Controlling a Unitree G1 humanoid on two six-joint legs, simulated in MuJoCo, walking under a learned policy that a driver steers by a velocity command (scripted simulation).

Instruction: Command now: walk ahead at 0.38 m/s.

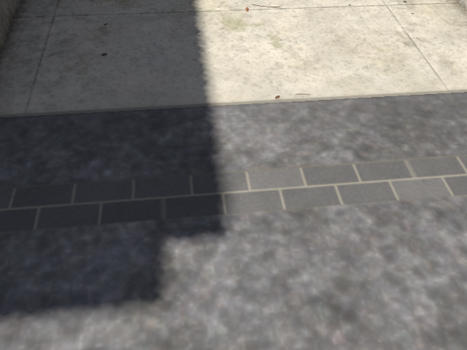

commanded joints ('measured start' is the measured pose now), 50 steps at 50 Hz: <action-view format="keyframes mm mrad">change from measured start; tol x32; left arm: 1 -153 73 10 -127 -14 -50 -13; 16 -533 74 -3 -286 2 -21 -60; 22 56 289 70 -138 36 -15 -50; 50 84 78 -8 -110 35 2 -12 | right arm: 1 160 -96 0 7 -16 -13 8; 22 307 20 47 -46 -13 17 -12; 44 -389 -83 5 -279 1 9 18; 50 182 -328 -83 -148 -27 4 9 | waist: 1 -45 95 52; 16 -35 111 155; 22 124 -243 -417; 45 88 -28 100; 50 -105 166 -334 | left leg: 1 389 360 -533 -356 183 193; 15 251 271 -130 -480 434 111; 19 332 267 -75 -167 979 63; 23 -455 17 -220 817 -181 -11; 45 -466 116 -69 -65 350 -13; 49 173 84 -60 -67 312 88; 50 585 348 -477 -89 198 225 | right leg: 1 -593 -55 48 333 86 -61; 16 -355 -36 -75 -431 463 -49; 20 220 32 -99 -422 386 -138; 22 740 -391 710 -634 58 -348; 30 32 -194 164 -865 321 -221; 45 366 -243 43 -779 519 -165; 48 357 -204 -7 -535 930 -120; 50 -180 -9 -97 106 490 -15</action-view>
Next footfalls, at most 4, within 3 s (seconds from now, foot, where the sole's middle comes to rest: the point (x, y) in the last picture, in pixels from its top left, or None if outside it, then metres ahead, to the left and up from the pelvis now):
0.40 right None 0.39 -0.15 -0.77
0.98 left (202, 289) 0.71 0.09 -0.77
1.54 right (271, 206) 1.03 -0.14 -0.77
2.08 left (205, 146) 1.34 0.10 -0.76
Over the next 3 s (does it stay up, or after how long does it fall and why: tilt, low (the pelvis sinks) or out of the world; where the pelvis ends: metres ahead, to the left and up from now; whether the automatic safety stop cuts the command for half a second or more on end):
stays up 1.68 -0.05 0.02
